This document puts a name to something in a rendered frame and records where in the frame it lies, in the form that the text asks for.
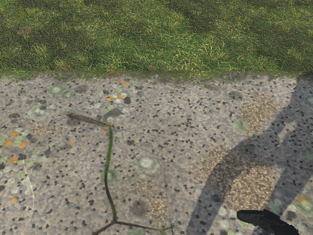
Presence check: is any robot right hand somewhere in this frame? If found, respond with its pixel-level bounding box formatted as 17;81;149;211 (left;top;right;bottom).
237;209;299;235

